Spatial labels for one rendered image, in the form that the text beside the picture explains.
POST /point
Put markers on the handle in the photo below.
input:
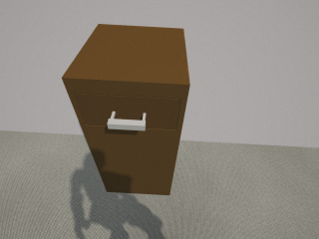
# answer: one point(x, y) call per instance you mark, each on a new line
point(127, 124)

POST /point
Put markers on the cabinet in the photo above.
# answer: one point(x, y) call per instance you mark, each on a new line
point(139, 61)

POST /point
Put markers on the drawer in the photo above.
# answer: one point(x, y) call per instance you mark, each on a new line
point(160, 112)

